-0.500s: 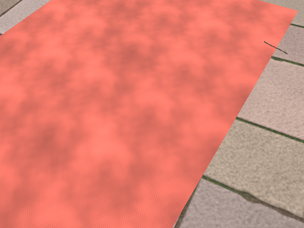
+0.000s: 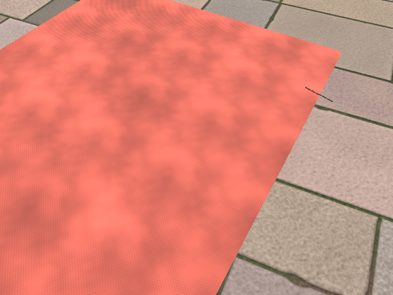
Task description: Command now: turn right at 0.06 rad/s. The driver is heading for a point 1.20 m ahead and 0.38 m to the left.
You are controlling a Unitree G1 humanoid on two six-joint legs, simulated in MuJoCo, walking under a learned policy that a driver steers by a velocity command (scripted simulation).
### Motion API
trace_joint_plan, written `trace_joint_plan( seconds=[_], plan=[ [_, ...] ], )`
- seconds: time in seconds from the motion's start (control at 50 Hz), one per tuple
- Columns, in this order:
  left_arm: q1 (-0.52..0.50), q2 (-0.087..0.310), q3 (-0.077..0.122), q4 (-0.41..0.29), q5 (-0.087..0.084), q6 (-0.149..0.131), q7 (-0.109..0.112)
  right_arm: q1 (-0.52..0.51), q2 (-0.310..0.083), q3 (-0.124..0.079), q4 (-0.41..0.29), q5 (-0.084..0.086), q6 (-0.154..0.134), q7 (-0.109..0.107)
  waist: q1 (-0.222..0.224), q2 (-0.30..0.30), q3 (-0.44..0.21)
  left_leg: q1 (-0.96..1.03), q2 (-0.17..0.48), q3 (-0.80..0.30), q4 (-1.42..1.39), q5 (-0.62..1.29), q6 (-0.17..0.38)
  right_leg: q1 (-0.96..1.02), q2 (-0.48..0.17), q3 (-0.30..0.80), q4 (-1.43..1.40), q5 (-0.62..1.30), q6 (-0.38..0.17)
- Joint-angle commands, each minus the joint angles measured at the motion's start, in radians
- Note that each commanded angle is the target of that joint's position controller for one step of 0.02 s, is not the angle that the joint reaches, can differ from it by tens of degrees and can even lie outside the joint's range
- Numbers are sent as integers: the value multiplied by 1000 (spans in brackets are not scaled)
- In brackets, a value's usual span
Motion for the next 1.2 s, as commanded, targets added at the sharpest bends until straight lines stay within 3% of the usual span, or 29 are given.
trace_joint_plan(
  seconds=[0.02,0.16,0.42,0.78,0.82,0.84,0.86,0.88,0.92,0.98,1.04,1.08,1.1,1.12,1.14,1.16,1.18,1.2],
  plan=[
    [-23,104,33,-52,-3,-17,6,-20,-126,-26,-59,3,-14,-9,-8,52,-45,16,74,-78,-98,124,34,5,-59,55,-60,153,-20],
    [7,101,38,0,-6,-18,17,-21,-114,-16,-40,6,-11,-8,-7,11,-43,22,59,-68,-92,149,42,29,-64,57,-63,200,-3],
    [29,105,43,110,-9,-14,36,-3,-111,-9,53,10,-12,-5,-2,26,-21,18,45,-64,-129,152,47,72,-68,48,-80,225,12],
    [40,93,33,268,-13,-21,43,36,-119,0,176,14,-6,-15,-8,26,1,34,39,-73,-170,137,60,64,-64,19,-116,196,27],
    [55,76,29,287,-18,-20,45,59,-133,-5,193,20,1,-21,-15,59,-6,38,37,-96,-210,-158,83,34,-19,-36,-67,-6,22],
    [41,77,29,281,-23,-24,44,73,-169,-16,196,27,5,-24,-27,108,19,35,77,-165,-254,-344,119,-36,8,-76,9,-125,17],
    [11,77,27,262,-25,-35,41,106,-197,-25,203,32,6,-28,-43,161,49,45,168,-293,-325,-499,171,-131,7,-99,98,-175,10],
    [-26,80,25,240,-29,-52,35,125,-224,-36,206,35,1,-31,-54,192,93,26,266,-422,-389,-558,228,-196,-29,-97,194,-174,1],
    [-57,90,30,224,-41,-80,19,144,-219,-41,204,24,-21,-32,-61,169,136,64,351,-525,-433,-464,287,-342,-100,-48,380,-235,-17],
    [-45,85,33,231,-46,-111,-1,101,-193,-41,178,44,-35,-27,-34,111,95,132,286,-374,-413,-267,228,-340,-137,-63,272,-189,-35],
    [9,56,30,262,-41,-125,-13,81,-217,-49,173,56,-23,-23,8,125,36,-4,184,-193,-351,-151,193,-42,-68,-161,30,-3,-15],
    [142,68,42,320,-42,-116,-12,87,-191,-41,174,55,-16,-18,61,98,3,-138,144,-149,-247,-179,173,184,-13,-202,-37,79,-3],
    [215,85,49,337,-46,-113,-8,76,-145,-25,168,47,-21,-13,97,53,-7,-213,107,-106,-121,-152,141,284,-52,-137,-78,40,-20],
    [316,160,63,344,-39,-113,2,54,-60,1,144,25,-29,-2,127,-168,-44,-329,18,16,250,-156,64,366,-269,175,-213,-116,-91],
    [384,269,78,355,-26,-124,-14,45,-49,0,92,40,-50,-4,118,-302,-58,-531,-75,-5,495,-297,52,412,-448,597,-365,-334,-255],
    [296,212,59,337,-19,-141,-23,17,-123,-15,83,67,-63,-5,85,-155,21,-617,8,-88,639,-252,74,334,-469,627,-391,-491,-282],
    [208,152,40,304,-21,-153,-28,9,-153,-22,82,76,-73,1,55,-115,79,-653,53,-99,661,-136,94,290,-417,512,-394,-444,-240],
    [149,131,30,282,-20,-157,-33,28,-152,-26,100,64,-77,2,29,-91,79,-626,84,-83,641,-48,95,261,-365,397,-396,-319,-202]
  ],
)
